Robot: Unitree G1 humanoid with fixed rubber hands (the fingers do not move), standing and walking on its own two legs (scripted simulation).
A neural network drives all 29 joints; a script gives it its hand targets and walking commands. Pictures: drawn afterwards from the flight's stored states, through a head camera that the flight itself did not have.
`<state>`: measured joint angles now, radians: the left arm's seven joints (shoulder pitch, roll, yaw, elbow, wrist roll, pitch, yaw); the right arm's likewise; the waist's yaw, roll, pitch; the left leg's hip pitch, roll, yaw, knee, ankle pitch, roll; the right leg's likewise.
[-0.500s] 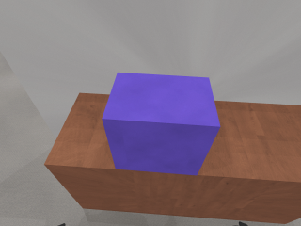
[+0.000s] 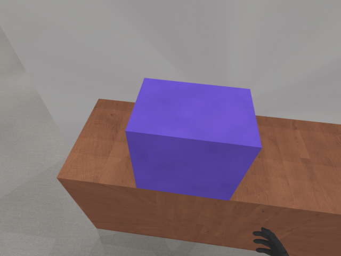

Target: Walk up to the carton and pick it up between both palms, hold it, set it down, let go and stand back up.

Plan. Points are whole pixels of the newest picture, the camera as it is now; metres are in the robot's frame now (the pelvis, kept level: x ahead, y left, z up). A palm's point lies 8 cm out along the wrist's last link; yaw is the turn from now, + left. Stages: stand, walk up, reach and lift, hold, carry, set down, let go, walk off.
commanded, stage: walk up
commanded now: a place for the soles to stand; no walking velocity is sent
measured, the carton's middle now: (188, 142) +0.46 -0.05 -0.03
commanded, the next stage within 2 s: none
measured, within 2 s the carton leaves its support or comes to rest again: neither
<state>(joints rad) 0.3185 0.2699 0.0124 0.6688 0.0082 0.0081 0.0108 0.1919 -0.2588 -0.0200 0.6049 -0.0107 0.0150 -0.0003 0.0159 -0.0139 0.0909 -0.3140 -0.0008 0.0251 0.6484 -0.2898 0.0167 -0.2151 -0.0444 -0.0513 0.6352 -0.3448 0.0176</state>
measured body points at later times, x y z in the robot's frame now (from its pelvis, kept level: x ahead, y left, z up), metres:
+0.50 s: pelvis +0.00 +0.00 +0.01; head +0.00 +0.00 +0.46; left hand +0.12 +0.26 -0.09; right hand +0.10 -0.27 -0.10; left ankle +0.04 +0.11 -0.72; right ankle -0.02 -0.13 -0.72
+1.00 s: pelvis +0.00 +0.01 +0.00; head +0.00 +0.00 +0.45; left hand +0.17 +0.25 -0.09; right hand +0.07 -0.28 -0.10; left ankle +0.04 +0.11 -0.72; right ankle -0.02 -0.13 -0.72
